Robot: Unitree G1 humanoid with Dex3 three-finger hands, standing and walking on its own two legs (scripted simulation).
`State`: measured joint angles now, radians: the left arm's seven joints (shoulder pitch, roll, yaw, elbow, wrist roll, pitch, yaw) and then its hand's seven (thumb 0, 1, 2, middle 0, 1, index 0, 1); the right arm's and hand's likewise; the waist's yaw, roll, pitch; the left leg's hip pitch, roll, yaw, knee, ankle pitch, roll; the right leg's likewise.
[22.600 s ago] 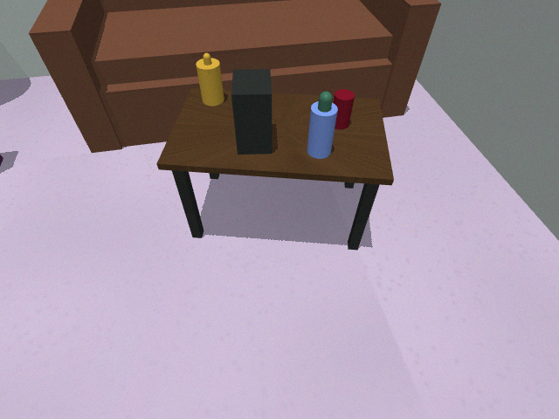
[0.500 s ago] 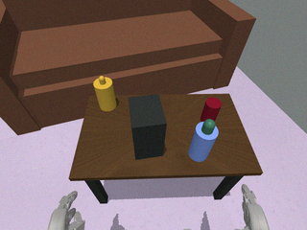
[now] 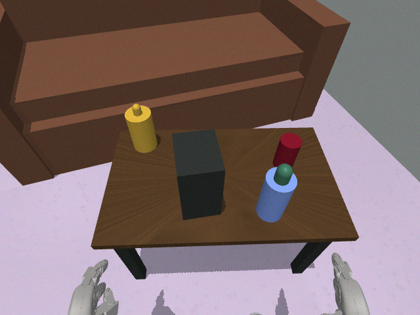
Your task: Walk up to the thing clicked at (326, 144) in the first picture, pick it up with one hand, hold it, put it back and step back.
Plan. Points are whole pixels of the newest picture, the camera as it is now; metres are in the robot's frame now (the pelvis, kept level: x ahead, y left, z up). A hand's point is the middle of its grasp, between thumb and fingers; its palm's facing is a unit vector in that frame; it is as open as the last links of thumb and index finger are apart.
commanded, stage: home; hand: right
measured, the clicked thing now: (276, 191) +0.47 -0.18 -0.15
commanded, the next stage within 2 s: stand in 1.12 s
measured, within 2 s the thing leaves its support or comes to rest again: neither
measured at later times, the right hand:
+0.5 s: hand (316, 295) +0.18 -0.19 -0.06, palm faces +0.11 +0.96 -0.27, open 17.4 cm
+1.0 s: hand (315, 296) +0.18 -0.18 -0.06, palm faces +0.11 +0.96 -0.28, open 17.4 cm
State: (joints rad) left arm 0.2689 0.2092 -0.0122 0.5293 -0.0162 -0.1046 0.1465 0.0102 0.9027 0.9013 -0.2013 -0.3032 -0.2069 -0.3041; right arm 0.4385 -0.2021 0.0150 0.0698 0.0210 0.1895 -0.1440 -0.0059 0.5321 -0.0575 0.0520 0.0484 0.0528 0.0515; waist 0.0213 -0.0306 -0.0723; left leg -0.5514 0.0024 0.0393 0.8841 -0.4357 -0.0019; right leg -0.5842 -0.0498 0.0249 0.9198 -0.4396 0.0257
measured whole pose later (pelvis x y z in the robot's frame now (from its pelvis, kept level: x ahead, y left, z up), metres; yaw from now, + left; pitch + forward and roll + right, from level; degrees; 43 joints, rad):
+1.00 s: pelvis +0.01 +0.00 +0.00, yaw +0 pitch +7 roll +2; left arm 0.27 0.21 -0.02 0.53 -0.01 -0.13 0.16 0.01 0.90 0.90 -0.20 -0.30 -0.21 -0.31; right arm 0.44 -0.20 0.01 0.03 0.02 0.25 -0.14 -0.01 0.52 -0.06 0.05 0.05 0.05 0.05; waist 0.02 -0.03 -0.09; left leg -0.55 0.00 0.04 0.89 -0.46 -0.01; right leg -0.59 -0.05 0.02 0.93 -0.47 0.02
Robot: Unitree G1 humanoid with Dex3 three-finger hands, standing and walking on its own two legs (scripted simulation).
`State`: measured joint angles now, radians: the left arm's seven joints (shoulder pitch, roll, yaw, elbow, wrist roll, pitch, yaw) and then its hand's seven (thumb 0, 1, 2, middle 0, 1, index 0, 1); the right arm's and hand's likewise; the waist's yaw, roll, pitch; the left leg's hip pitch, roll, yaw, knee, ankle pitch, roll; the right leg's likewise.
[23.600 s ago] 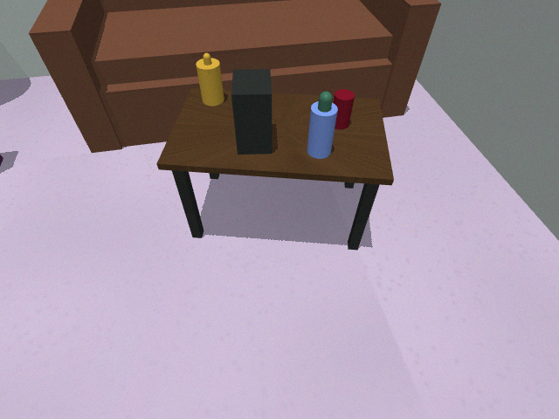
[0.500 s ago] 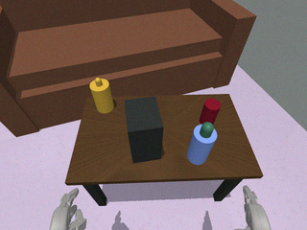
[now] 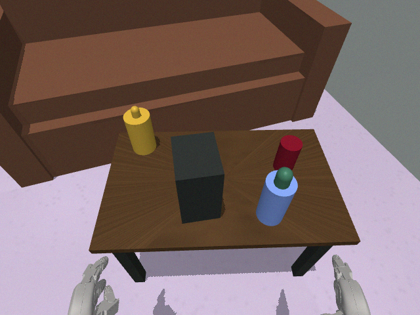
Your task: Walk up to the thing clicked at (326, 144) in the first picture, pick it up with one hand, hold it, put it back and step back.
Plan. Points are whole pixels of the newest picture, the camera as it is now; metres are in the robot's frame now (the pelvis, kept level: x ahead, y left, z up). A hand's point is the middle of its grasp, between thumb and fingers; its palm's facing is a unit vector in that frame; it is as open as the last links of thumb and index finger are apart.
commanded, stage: home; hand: right
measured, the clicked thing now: (276, 194) +0.46 -0.17 -0.15
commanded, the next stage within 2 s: stand in 0.12 s
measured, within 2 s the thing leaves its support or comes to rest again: neither
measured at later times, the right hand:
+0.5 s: hand out of the picture +0.09 -0.25 -0.12, palm faces -0.03 +0.93 -0.36, open 13.5 cm
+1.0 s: hand out of the picture +0.03 -0.25 -0.11, palm faces -0.01 +0.94 -0.34, open 7.4 cm
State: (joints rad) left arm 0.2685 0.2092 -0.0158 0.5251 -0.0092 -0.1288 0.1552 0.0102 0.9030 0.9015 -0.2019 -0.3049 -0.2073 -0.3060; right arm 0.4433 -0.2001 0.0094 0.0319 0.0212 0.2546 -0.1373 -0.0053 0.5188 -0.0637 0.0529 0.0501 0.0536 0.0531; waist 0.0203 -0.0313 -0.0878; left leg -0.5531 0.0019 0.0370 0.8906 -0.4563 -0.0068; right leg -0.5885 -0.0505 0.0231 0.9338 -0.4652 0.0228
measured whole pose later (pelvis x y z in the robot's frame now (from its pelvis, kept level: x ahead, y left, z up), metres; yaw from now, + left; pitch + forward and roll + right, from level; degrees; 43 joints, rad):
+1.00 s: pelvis -0.01 -0.01 +0.05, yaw +0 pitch -4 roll +0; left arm 0.14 0.32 0.01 1.14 0.02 -0.01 0.00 0.00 0.91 0.90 -0.20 -0.30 -0.21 -0.30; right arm 0.17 -0.32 0.00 1.13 -0.02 -0.01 -0.02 0.01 -0.89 -0.90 0.20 0.30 0.20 0.30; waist 0.00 -0.01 0.05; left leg -0.11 0.04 0.02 0.38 -0.20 -0.02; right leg -0.12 -0.01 -0.01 0.38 -0.19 0.01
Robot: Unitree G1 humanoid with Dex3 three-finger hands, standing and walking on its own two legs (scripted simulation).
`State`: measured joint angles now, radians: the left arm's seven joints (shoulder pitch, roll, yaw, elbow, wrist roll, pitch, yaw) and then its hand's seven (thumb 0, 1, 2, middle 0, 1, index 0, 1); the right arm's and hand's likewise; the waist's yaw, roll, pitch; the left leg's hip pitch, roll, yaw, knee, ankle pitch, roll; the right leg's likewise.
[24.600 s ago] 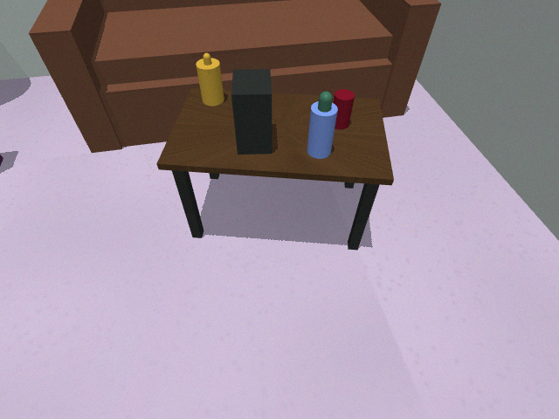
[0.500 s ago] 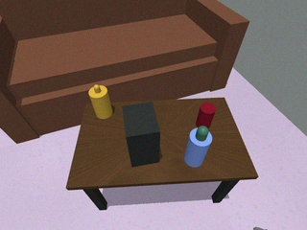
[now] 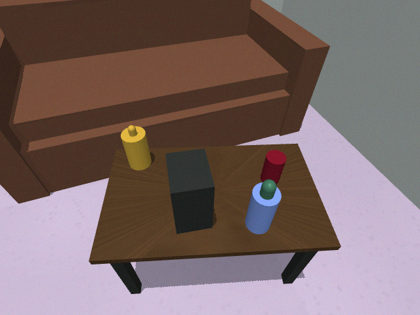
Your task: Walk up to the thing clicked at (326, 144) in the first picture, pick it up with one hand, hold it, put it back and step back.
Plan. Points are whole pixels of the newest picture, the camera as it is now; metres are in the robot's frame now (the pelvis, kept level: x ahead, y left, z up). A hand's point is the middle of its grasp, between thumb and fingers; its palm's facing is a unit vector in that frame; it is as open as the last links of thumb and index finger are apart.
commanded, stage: stand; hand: right
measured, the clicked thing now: (263, 204) +0.47 -0.16 -0.20
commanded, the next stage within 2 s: step back in 1.74 s
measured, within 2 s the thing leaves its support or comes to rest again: neither
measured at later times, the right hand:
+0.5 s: hand out of the picture +0.06 -0.24 -0.16, palm faces -0.02 +0.94 -0.34, open 7.4 cm
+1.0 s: hand out of the picture +0.08 -0.24 -0.16, palm faces -0.02 +0.94 -0.35, open 7.4 cm
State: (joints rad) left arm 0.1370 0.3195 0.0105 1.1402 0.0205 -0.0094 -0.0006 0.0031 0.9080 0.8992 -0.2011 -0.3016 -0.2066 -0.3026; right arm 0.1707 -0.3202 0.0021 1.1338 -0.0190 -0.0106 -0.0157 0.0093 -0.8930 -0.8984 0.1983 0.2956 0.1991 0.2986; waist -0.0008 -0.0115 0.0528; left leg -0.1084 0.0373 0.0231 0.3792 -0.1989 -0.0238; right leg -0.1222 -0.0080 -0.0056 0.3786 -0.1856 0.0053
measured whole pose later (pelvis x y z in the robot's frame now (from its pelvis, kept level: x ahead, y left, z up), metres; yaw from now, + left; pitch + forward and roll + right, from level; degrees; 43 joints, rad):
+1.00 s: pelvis +0.02 +0.01 +0.00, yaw +0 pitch -3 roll +0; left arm 0.11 0.34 0.00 1.16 0.01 -0.01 0.00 0.00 0.91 0.90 -0.20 -0.30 -0.21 -0.30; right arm 0.11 -0.34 0.01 1.16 -0.01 -0.01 -0.01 0.01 -0.90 -0.90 0.20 0.30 0.20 0.30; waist 0.00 -0.01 0.06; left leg -0.08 0.01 0.04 0.32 -0.19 0.00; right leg -0.10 -0.03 0.01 0.33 -0.18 0.03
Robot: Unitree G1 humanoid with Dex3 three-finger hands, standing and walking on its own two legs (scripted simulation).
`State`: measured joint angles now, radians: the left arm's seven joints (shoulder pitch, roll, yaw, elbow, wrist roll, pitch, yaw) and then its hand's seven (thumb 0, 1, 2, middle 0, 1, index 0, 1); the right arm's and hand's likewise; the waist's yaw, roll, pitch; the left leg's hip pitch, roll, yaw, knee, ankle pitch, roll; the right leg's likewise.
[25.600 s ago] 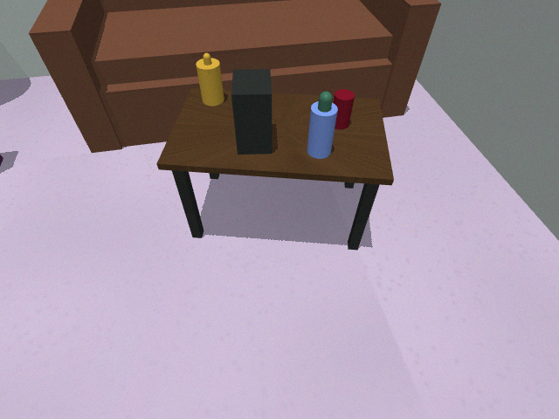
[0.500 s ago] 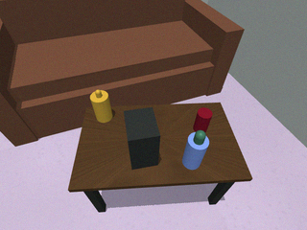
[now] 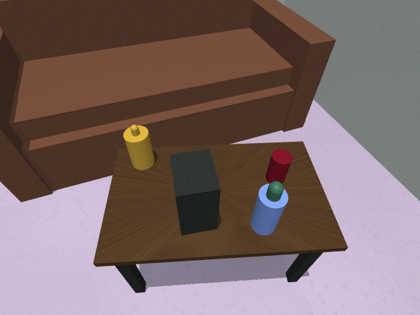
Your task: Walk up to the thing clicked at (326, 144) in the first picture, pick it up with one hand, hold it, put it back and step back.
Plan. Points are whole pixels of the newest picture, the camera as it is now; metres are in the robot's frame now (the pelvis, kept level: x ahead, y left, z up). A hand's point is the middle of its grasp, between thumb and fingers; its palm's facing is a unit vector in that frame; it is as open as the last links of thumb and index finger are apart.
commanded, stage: stand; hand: right
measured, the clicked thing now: (269, 206) +0.45 -0.18 -0.21
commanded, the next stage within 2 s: step back in 0.74 s
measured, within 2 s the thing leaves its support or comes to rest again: neither
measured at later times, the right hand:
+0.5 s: hand out of the picture +0.07 -0.25 -0.16, palm faces -0.03 +0.94 -0.34, open 7.4 cm
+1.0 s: hand out of the picture +0.07 -0.28 -0.17, palm faces +0.00 +0.93 -0.38, open 7.4 cm
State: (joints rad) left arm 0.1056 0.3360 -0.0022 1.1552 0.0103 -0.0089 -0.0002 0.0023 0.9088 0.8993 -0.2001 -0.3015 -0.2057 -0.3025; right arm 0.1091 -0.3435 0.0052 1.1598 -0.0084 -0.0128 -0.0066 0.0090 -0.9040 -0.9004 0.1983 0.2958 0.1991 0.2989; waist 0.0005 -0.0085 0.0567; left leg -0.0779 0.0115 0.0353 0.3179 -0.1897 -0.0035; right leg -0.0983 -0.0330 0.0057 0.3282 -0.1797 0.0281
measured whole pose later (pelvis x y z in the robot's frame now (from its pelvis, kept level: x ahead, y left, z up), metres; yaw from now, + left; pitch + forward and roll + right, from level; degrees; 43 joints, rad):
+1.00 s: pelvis -0.05 -0.01 -0.02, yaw +1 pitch -2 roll +0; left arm 0.07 0.38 0.06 0.98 0.01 0.03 0.00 0.00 0.91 0.90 -0.20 -0.30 -0.21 -0.30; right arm 0.05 -0.40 -0.06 1.00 0.01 0.05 0.01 0.01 -0.90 -0.90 0.20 0.30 0.20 0.30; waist 0.00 0.01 0.17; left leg -0.33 0.01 -0.01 0.68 -0.33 0.03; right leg -0.31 -0.02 -0.01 0.61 -0.25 0.00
